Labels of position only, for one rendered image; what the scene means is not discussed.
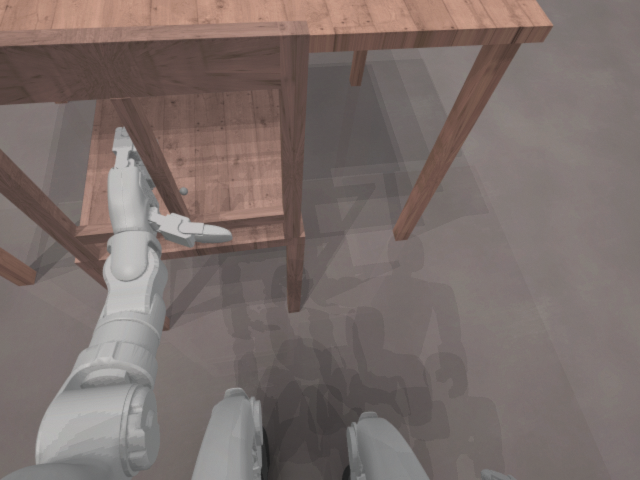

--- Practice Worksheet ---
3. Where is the left robot thigh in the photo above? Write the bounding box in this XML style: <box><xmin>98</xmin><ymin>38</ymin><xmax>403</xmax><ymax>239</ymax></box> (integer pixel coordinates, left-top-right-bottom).
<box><xmin>191</xmin><ymin>396</ymin><xmax>263</xmax><ymax>480</ymax></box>

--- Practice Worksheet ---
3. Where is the table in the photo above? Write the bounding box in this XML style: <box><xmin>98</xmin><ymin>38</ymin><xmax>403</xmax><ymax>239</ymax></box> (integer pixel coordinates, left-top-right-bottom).
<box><xmin>0</xmin><ymin>0</ymin><xmax>553</xmax><ymax>286</ymax></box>

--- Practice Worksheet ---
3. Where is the robot left upper arm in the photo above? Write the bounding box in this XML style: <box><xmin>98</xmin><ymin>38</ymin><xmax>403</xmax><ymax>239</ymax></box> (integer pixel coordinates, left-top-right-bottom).
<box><xmin>0</xmin><ymin>383</ymin><xmax>160</xmax><ymax>480</ymax></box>

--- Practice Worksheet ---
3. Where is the chair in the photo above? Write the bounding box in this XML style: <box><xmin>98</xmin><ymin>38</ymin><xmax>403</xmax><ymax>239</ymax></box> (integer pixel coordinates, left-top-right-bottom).
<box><xmin>0</xmin><ymin>21</ymin><xmax>310</xmax><ymax>331</ymax></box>

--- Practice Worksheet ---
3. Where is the robot right shin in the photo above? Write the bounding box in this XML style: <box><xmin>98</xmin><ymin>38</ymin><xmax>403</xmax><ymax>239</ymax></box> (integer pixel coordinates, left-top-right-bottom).
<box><xmin>350</xmin><ymin>412</ymin><xmax>378</xmax><ymax>480</ymax></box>

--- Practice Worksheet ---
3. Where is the robot left hand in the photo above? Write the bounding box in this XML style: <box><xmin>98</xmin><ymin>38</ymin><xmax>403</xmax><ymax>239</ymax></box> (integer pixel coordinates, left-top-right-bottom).
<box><xmin>107</xmin><ymin>127</ymin><xmax>233</xmax><ymax>248</ymax></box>

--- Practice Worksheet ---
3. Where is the left robot forearm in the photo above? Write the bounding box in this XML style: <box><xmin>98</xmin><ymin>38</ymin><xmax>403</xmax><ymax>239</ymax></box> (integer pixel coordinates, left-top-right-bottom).
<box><xmin>35</xmin><ymin>230</ymin><xmax>168</xmax><ymax>465</ymax></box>

